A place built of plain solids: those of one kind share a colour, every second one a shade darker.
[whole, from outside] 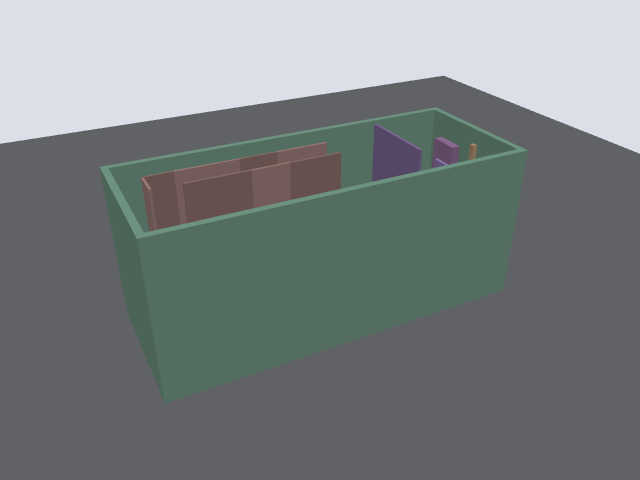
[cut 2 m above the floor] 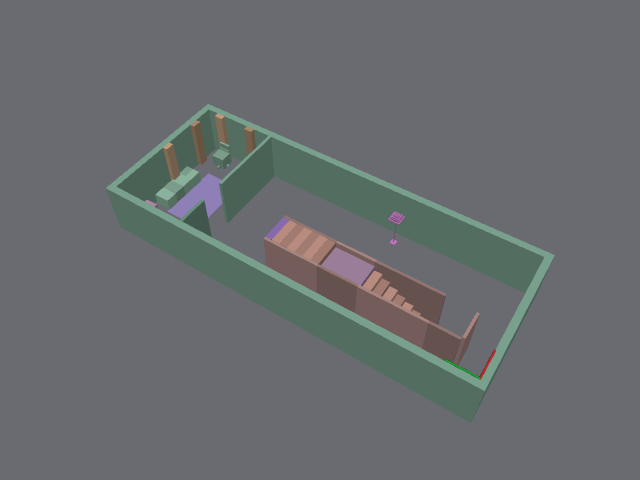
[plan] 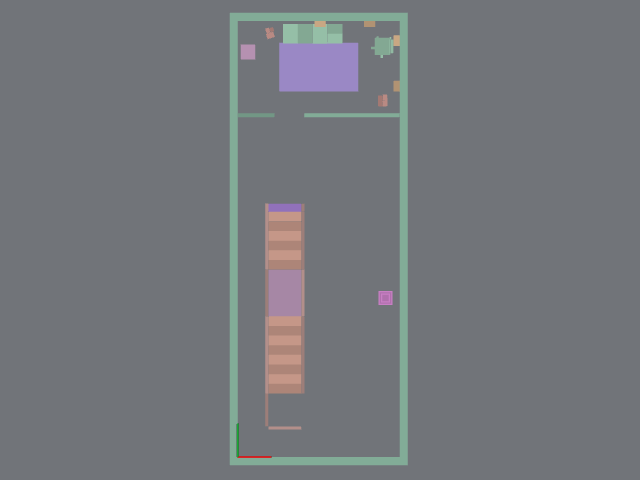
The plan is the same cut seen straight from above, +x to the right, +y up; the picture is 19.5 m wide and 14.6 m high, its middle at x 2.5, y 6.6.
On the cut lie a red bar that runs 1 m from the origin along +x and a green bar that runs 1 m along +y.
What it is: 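A home built round its stair; the hall at the stair's foot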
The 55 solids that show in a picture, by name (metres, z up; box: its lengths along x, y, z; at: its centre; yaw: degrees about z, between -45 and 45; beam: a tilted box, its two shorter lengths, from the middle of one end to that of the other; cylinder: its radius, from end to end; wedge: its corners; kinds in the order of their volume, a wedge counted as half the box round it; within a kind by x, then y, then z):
{
 "wall_1": {"box": [0.25, 13.76, 6.03], "at": [-0.12, 6.63, 2.96]},
 "wall_2": {"box": [1.12, 0.12, 3.22], "at": [0.56, 10.39, 1.56]},
 "wall_3": {"box": [5.42, 0.25, 6.03], "at": [2.46, -0.12, 2.96]},
 "wall_4": {"box": [5.42, 0.25, 6.03], "at": [2.46, 13.39, 2.96]},
 "wall_5": {"box": [2.9, 0.12, 3.22], "at": [3.47, 10.39, 1.56]},
 "wall_6": {"box": [0.25, 13.76, 6.03], "at": [5.05, 6.63, 2.96]},
 "stair_wall_1": {"box": [0.1, 1.0, 5.88], "at": [0.88, 1.43, 2.89]},
 "stair_wall_2": {"box": [0.1, 2.35, 5.88], "at": [0.88, 3.1, 2.89]},
 "stair_wall_3": {"box": [0.1, 1.42, 5.88], "at": [0.88, 4.99, 2.89]},
 "stair_wall_4": {"box": [0.1, 1.76, 5.88], "at": [0.88, 6.58, 2.89]},
 "stair_wall_5": {"box": [0.1, 0.25, 5.88], "at": [0.88, 7.58, 2.89]},
 "stair_wall_6": {"box": [1.0, 0.1, 5.88], "at": [1.43, 0.88, 2.89]},
 "stair_wall_7": {"box": [0.1, 2.35, 5.88], "at": [1.98, 3.1, 2.89]},
 "stair_wall_8": {"box": [0.1, 1.42, 5.88], "at": [1.98, 4.99, 2.89]},
 "stair_wall_9": {"box": [0.1, 1.76, 5.88], "at": [1.98, 6.58, 2.89]},
 "stair_wall_10": {"box": [0.1, 0.25, 5.88], "at": [1.98, 7.58, 2.89]},
 "step_1": {"box": [1.0, 0.3, 0.25], "at": [1.43, 2.08, 0.07]},
 "step_2": {"box": [1.0, 0.3, 0.45], "at": [1.43, 2.37, 0.17]},
 "step_3": {"box": [1.0, 0.3, 0.64], "at": [1.43, 2.67, 0.27]},
 "step_4": {"box": [1.0, 0.3, 0.84], "at": [1.43, 2.96, 0.37]},
 "step_5": {"box": [1.0, 0.3, 1.04], "at": [1.43, 3.25, 0.47]},
 "step_6": {"box": [1.0, 0.3, 1.24], "at": [1.43, 3.55, 0.57]},
 "step_7": {"box": [1.0, 0.3, 1.44], "at": [1.43, 3.84, 0.67]},
 "step_8": {"box": [1.0, 0.3, 1.64], "at": [1.43, 4.13, 0.77]},
 "step_9": {"box": [1.0, 0.3, 2.04], "at": [1.43, 5.85, 0.97]},
 "step_10": {"box": [1.0, 0.3, 2.24], "at": [1.43, 6.14, 1.07]},
 "step_11": {"box": [1.0, 0.3, 2.44], "at": [1.43, 6.43, 1.17]},
 "step_12": {"box": [1.0, 0.3, 2.63], "at": [1.43, 6.73, 1.27]},
 "step_13": {"box": [1.0, 0.3, 2.83], "at": [1.43, 7.02, 1.36]},
 "step_14": {"box": [1.0, 0.3, 3.03], "at": [1.43, 7.31, 1.46]},
 "landing_1": {"box": [1.0, 1.42, 1.83], "at": [1.43, 4.99, 0.87]},
 "upper_partition_1": {"box": [3.1, 0.12, 2.71], "at": [1.55, 10.39, 4.48]},
 "upper_partition_2": {"box": [0.92, 0.12, 2.71], "at": [4.46, 10.39, 4.48]},
 "slotfit_living_seat_1": {"box": [0.45, 0.6, 0.53], "at": [1.6, 12.87, 0.21]},
 "slotfit_living_seat_2": {"box": [0.9, 0.6, 0.43], "at": [1.82, 12.87, 0.17]},
 "slotfit_living_seat_3": {"box": [0.45, 0.6, 0.53], "at": [2.05, 12.87, 0.21]},
 "slotfit_living_seat_4": {"box": [0.45, 0.6, 0.43], "at": [2.5, 12.87, 0.17]},
 "slotfit_living_seat_5": {"box": [0.45, 0.6, 0.53], "at": [2.5, 12.87, 0.21]},
 "slotfit_living_seat_6": {"box": [0.46, 0.3, 0.53], "at": [2.95, 12.72, 0.21]},
 "slotfit_living_seat_7": {"box": [0.46, 0.3, 0.53], "at": [2.95, 13.02, 0.21]},
 "slotfit_living_seat_8": {"box": [0.47, 0.53, 0.53], "at": [4.4, 12.49, 0.22]},
 "slotfit_living_seat_9": {"box": [0.1, 0.42, 0.85], "at": [4.69, 12.49, 0.37]},
 "slotfit_bedroom_storage_1": {"box": [1.2, 0.36, 1.94], "at": [1.33, 12.99, 4.09]},
 "head_1": {"box": [1.0, 0.25, 3.22], "at": [1.43, 7.58, 1.56]},
 "curtains_1": {"box": [0.34, 0.19, 2.1], "at": [2.51, 13.17, 1.11]},
 "curtains_2": {"box": [0.21, 0.19, 2.18], "at": [2.72, 13.17, 4.32]},
 "curtains_3": {"box": [0.34, 0.19, 2.1], "at": [4.01, 13.17, 1.11]},
 "curtains_4": {"box": [0.19, 0.33, 2.25], "at": [4.83, 11.28, 1.18]},
 "curtains_5": {"box": [0.19, 0.33, 2.25], "at": [4.83, 12.67, 1.18]},
 "slotfit_living_storage_1": {"box": [0.44, 0.46, 1.36], "at": [0.31, 12.32, 0.63]},
 "laid_rug_rug_living_1": {"box": [2.4, 1.49, 0.05], "at": [2.46, 11.86, -0.02]},
 "slotfit_hallpiece_corner_1": {"box": [0.42, 0.42, 0.05], "at": [4.49, 4.84, 1.27]},
 "slotfit_hallpiece_corner_2": {"box": [0.35, 0.35, 0.05], "at": [4.49, 4.84, 1.32]},
 "slotfit_hallpiece_corner_3": {"box": [0.2, 0.2, 0.05], "at": [4.49, 4.84, 1.43]},
 "clutter_living_1": {"box": [0.24, 0.17, 0.09], "at": [0.99, 12.82, -0.01], "yaw": 17.8}
}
